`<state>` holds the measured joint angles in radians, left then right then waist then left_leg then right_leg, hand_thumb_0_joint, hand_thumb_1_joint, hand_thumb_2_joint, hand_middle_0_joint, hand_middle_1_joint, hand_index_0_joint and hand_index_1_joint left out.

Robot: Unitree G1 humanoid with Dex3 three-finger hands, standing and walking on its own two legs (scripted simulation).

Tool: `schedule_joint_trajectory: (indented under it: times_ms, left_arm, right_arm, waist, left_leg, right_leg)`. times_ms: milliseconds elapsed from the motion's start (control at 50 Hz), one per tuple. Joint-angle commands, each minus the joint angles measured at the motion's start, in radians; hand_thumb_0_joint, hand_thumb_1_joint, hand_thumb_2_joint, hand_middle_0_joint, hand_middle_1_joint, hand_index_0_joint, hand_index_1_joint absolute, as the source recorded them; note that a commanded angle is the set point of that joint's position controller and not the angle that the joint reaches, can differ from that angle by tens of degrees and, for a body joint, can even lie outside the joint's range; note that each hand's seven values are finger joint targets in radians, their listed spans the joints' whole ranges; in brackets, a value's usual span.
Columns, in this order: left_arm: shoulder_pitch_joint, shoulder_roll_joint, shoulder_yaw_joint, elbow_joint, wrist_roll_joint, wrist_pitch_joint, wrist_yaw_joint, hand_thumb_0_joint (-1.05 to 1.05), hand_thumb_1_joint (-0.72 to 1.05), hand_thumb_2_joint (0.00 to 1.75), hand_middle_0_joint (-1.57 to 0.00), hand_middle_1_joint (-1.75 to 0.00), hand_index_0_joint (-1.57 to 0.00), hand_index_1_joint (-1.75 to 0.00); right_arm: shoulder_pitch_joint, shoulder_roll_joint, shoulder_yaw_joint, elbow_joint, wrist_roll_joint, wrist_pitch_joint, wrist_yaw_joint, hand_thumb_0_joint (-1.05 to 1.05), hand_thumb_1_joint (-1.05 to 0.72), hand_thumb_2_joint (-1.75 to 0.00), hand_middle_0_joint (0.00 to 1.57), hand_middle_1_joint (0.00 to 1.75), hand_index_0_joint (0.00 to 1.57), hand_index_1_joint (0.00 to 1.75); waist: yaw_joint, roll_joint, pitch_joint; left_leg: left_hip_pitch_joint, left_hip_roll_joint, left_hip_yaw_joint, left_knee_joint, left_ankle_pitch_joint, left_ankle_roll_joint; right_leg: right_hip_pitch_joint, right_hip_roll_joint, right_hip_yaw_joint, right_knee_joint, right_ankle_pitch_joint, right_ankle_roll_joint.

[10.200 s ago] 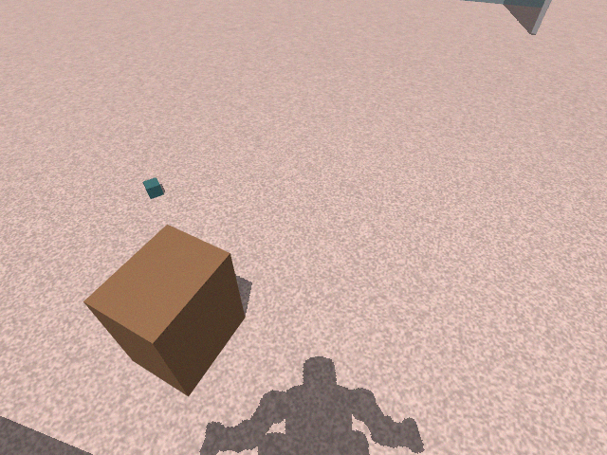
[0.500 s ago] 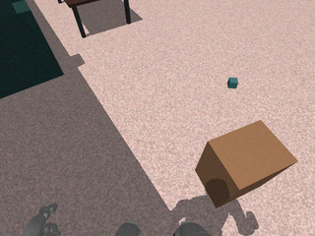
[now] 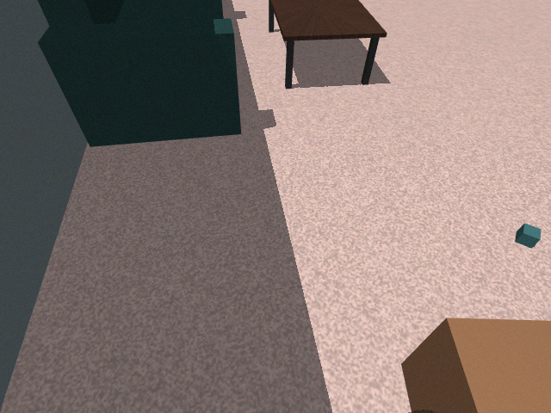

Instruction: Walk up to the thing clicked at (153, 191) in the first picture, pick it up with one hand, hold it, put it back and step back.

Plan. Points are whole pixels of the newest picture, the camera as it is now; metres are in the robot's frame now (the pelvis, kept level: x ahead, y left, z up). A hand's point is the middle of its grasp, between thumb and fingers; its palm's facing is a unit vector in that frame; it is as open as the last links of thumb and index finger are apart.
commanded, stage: walk up
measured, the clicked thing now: (527, 235) +0.99 -1.10 -0.72
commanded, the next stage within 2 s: stand in 1.24 s
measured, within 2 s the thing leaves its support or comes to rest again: neither
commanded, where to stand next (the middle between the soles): +0.11 +0.01 m, yaw +10 degrees
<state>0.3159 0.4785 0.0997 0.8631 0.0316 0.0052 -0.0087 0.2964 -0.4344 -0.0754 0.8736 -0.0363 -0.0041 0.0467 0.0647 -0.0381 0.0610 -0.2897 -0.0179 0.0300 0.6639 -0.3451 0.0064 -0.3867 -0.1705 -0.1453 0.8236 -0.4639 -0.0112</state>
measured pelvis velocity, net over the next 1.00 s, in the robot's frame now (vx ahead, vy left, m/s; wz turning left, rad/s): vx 0.05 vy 0.00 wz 0.22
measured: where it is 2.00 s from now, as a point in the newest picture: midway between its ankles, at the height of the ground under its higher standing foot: outside the picture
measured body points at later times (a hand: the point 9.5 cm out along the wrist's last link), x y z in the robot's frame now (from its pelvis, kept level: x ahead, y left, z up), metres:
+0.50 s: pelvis +0.05 -0.01 +0.01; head +0.10 -0.03 +0.45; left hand +0.08 +0.32 -0.09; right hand +0.20 -0.30 -0.13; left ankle +0.02 +0.13 -0.68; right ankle +0.12 -0.13 -0.72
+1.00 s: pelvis +0.05 +0.00 +0.02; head +0.07 +0.00 +0.47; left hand +0.05 +0.31 -0.11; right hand +0.22 -0.27 -0.11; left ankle +0.04 +0.13 -0.72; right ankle +0.10 -0.13 -0.72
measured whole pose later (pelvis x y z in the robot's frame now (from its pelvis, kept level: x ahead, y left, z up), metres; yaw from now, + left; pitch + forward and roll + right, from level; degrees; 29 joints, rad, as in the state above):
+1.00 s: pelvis +0.05 +0.00 +0.02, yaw +13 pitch -2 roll +0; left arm 0.12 0.36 -0.01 1.08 0.00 -0.02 -0.01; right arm 0.07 -0.37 0.00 1.07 0.00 -0.02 0.01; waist 0.02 0.01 0.08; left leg -0.24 0.01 -0.04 0.55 -0.27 -0.02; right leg -0.24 -0.04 -0.04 0.54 -0.26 0.02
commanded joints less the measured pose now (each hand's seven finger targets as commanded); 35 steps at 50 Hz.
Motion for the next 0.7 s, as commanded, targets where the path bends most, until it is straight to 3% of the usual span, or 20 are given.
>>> schedule_joint_trajectory:
  times_ms: [0,60,160,220,240,260,280,300,320,340,380,460,520,540,560,580,600,620,640,680]
  left_arm:
    - [-0.136,0.197,0.029,-0.111,-0.006,-0.041,0.005,0.0,0.9,0.9,-0.2,-0.3,-0.2,-0.3]
    - [-0.019,0.169,0.025,-0.048,-0.018,-0.052,-0.004,0.0,0.9,0.9,-0.2,-0.3,-0.2,-0.3]
    - [-0.008,0.128,0.016,-0.016,-0.023,-0.062,0.005,0.0,0.9,0.9,-0.2,-0.3,-0.2,-0.3]
    - [0.019,0.114,0.015,0.006,-0.023,-0.073,0.023,0.0,0.9,0.9,-0.2,-0.3,-0.2,-0.3]
    - [0.035,0.139,0.018,0.008,-0.018,-0.081,0.032,0.0,0.9,0.9,-0.2,-0.3,-0.2,-0.3]
    - [0.037,0.2,0.029,0.001,-0.006,-0.089,0.037,0.0,0.9,0.9,-0.2,-0.3,-0.2,-0.3]
    - [0.003,0.245,0.037,-0.022,-0.011,-0.086,0.036,0.0,0.9,0.9,-0.2,-0.3,-0.2,-0.3]
    - [-0.066,0.282,0.043,-0.03,-0.013,-0.08,0.035,0.0,0.9,0.9,-0.2,-0.3,-0.2,-0.3]
    - [-0.078,0.239,0.039,-0.039,-0.013,-0.076,0.034,0.0,0.9,0.9,-0.2,-0.3,-0.2,-0.3]
    - [-0.086,0.197,0.028,-0.038,-0.013,-0.073,0.032,0.0,0.9,0.9,-0.2,-0.3,-0.2,-0.3]
    - [-0.09,0.19,0.017,-0.026,-0.004,-0.075,0.037,0.0,0.9,0.9,-0.2,-0.3,-0.2,-0.3]
    - [-0.128,0.186,0.018,-0.03,0.0,-0.058,0.033,0.0,0.9,0.9,-0.2,-0.3,-0.2,-0.3]
    - [-0.185,0.175,0.006,-0.035,-0.019,-0.035,0.024,0.0,0.9,0.9,-0.2,-0.3,-0.2,-0.3]
    - [-0.18,0.146,-0.006,-0.028,-0.025,-0.027,0.022,0.0,0.9,0.9,-0.2,-0.3,-0.2,-0.3]
    - [-0.153,0.103,-0.019,-0.019,-0.03,-0.021,0.021,0.0,0.9,0.9,-0.2,-0.3,-0.2,-0.3]
    - [-0.153,0.045,-0.036,-0.023,-0.042,-0.015,0.02,0.0,0.9,0.9,-0.2,-0.3,-0.2,-0.3]
    - [-0.166,0.103,-0.018,-0.002,-0.041,-0.006,0.031,0.0,0.9,0.9,-0.2,-0.3,-0.2,-0.3]
    - [-0.188,0.14,-0.009,0.021,-0.037,-0.009,0.031,0.0,0.9,0.9,-0.2,-0.3,-0.2,-0.3]
    - [-0.17,0.138,-0.008,0.037,-0.039,-0.011,0.024,0.0,0.9,0.9,-0.2,-0.3,-0.2,-0.3]
    - [-0.128,0.105,-0.017,0.071,-0.043,-0.021,0.019,0.0,0.9,0.9,-0.2,-0.3,-0.2,-0.3]
  right_arm:
    - [0.041,-0.34,-0.079,-0.069,0.013,-0.021,-0.037,0.0,-0.9,-0.9,0.2,0.3,0.2,0.3]
    - [-0.001,-0.232,-0.037,-0.082,0.021,-0.043,-0.05,0.0,-0.9,-0.9,0.2,0.3,0.2,0.3]
    - [-0.046,-0.223,-0.031,-0.093,0.021,-0.039,-0.048,0.0,-0.9,-0.9,0.2,0.3,0.2,0.3]
    - [-0.058,-0.193,-0.022,-0.098,0.037,-0.017,-0.052,0.0,-0.9,-0.9,0.2,0.3,0.2,0.3]
    - [-0.031,-0.143,-0.008,-0.093,0.051,-0.015,-0.055,0.0,-0.9,-0.9,0.2,0.3,0.2,0.3]
    - [-0.007,-0.101,0.003,-0.102,0.059,-0.015,-0.058,0.0,-0.9,-0.9,0.2,0.3,0.2,0.3]
    - [0.018,-0.104,0.005,-0.099,0.053,-0.008,-0.067,0.0,-0.9,-0.9,0.2,0.3,0.2,0.3]
    - [0.013,-0.164,-0.019,-0.073,0.039,0.004,-0.081,0.0,-0.9,-0.9,0.2,0.3,0.2,0.3]
    - [0.004,-0.19,-0.03,-0.059,0.034,0.005,-0.08,0.0,-0.9,-0.9,0.2,0.3,0.2,0.3]
    - [-0.008,-0.19,-0.032,-0.049,0.036,0.001,-0.074,0.0,-0.9,-0.9,0.2,0.3,0.2,0.3]
    - [-0.011,-0.165,-0.028,-0.035,0.035,0.001,-0.06,0.0,-0.9,-0.9,0.2,0.3,0.2,0.3]
    - [-0.008,-0.138,-0.018,-0.006,0.036,0.0,-0.046,0.0,-0.9,-0.9,0.2,0.3,0.2,0.3]
    - [0.007,-0.134,-0.021,0.026,0.028,-0.014,-0.05,0.0,-0.9,-0.9,0.2,0.3,0.2,0.3]
    - [0.002,-0.147,-0.025,0.037,0.022,-0.021,-0.056,0.0,-0.9,-0.9,0.2,0.3,0.2,0.3]
    - [-0.024,-0.181,-0.031,0.033,0.013,-0.029,-0.06,0.0,-0.9,-0.9,0.2,0.3,0.2,0.3]
    - [-0.082,-0.242,-0.037,0.006,0.002,-0.037,-0.064,0.0,-0.9,-0.9,0.2,0.3,0.2,0.3]
    - [-0.142,-0.307,-0.043,-0.012,0.017,-0.036,-0.063,0.0,-0.9,-0.9,0.2,0.3,0.2,0.3]
    - [-0.18,-0.289,-0.037,0.002,0.018,-0.034,-0.06,0.0,-0.9,-0.9,0.2,0.3,0.2,0.3]
    - [-0.211,-0.249,-0.025,0.002,0.018,-0.033,-0.06,0.0,-0.9,-0.9,0.2,0.3,0.2,0.3]
    - [-0.237,-0.191,0.003,0.011,0.024,-0.039,-0.065,0.0,-0.9,-0.9,0.2,0.3,0.2,0.3]
  waist:
    - [-0.113,0.19,0.103]
    - [-0.055,0.167,0.052]
    - [-0.05,0.238,0.012]
    - [-0.023,0.2,-0.046]
    - [-0.01,0.125,-0.083]
    - [-0.015,-0.037,-0.13]
    - [-0.029,-0.117,-0.138]
    - [-0.031,-0.162,-0.117]
    - [-0.041,-0.112,-0.087]
    - [-0.044,-0.077,-0.065]
    - [-0.043,-0.125,-0.074]
    - [-0.034,-0.188,-0.109]
    - [-0.077,-0.17,-0.12]
    - [-0.083,-0.135,-0.119]
    - [-0.071,-0.028,-0.118]
    - [-0.045,0.173,-0.1]
    - [-0.06,0.2,-0.065]
    - [-0.058,0.173,-0.026]
    - [-0.032,0.155,-0.008]
    - [-0.009,0.164,-0.041]
  left_leg:
    - [0.022,0.375,-0.718,-0.477,-0.519,0.286]
    - [0.118,0.211,-0.367,-0.308,0.02,0.209]
    - [-0.098,0.182,-0.264,-0.216,0.323,0.197]
    - [-0.102,0.114,-0.198,-0.012,0.483,0.137]
    - [-0.101,0.079,-0.185,0.077,0.417,0.097]
    - [-0.184,-0.004,-0.154,0.214,0.256,0.052]
    - [-0.234,-0.051,-0.099,0.295,-0.126,0.031]
    - [-0.216,-0.009,-0.127,0.403,-0.293,0.032]
    - [-0.207,0.021,-0.152,0.419,-0.275,0.031]
    - [-0.215,0.024,-0.143,0.389,-0.266,0.031]
    - [-0.207,0.014,-0.11,0.36,-0.201,0.031]
    - [-0.119,0.014,-0.022,0.144,-0.118,0.006]
    - [0.043,-0.016,0.039,-0.073,0.059,0.007]
    - [0.096,-0.009,0.008,-0.133,0.081,0.014]
    - [0.123,0.062,-0.13,-0.199,0.079,0.037]
    - [0.094,0.259,-0.463,-0.28,0.114,0.105]
    - [-0.058,0.361,-0.545,-0.312,0.056,0.224]
    - [-0.163,0.345,-0.531,-0.308,0.043,0.253]
    - [-0.163,0.286,-0.416,-0.277,0.075,0.222]
    - [-0.073,0.182,-0.233,-0.178,0.29,0.126]
  right_leg:
    - [-0.344,0.05,0.155,0.235,-0.082,0.0]
    - [-0.282,0.051,0.158,0.13,0.055,-0.008]
    - [0.045,0.108,0.096,-0.057,0.133,0.005]
    - [0.21,0.163,0.065,-0.277,0.322,-0.015]
    - [0.264,0.114,0.129,-0.32,0.399,-0.039]
    - [0.323,-0.055,0.338,-0.354,0.489,-0.086]
    - [0.309,-0.246,0.566,-0.439,0.465,-0.191]
    - [0.217,-0.339,0.673,-0.454,0.405,-0.292]
    - [0.188,-0.316,0.634,-0.451,0.385,-0.296]
    - [0.185,-0.235,0.499,-0.433,0.392,-0.243]
    - [0.178,-0.144,0.358,-0.386,0.409,-0.188]
    - [0.166,-0.098,0.26,-0.341,0.378,-0.184]
    - [0.063,-0.085,0.213,-0.236,0.342,-0.149]
    - [0.012,-0.073,0.2,-0.178,0.325,-0.122]
    - [-0.045,-0.035,0.165,-0.092,0.275,-0.075]
    - [-0.14,0.073,0.11,0.026,0.113,-0.006]
    - [-0.067,0.103,0.141,0.073,-0.131,-0.006]
    - [0.022,0.087,0.172,0.089,-0.122,-0.005]
    - [0.048,0.084,0.17,0.05,-0.073,-0.011]
    - [0.073,0.101,0.13,-0.122,0.092,-0.018]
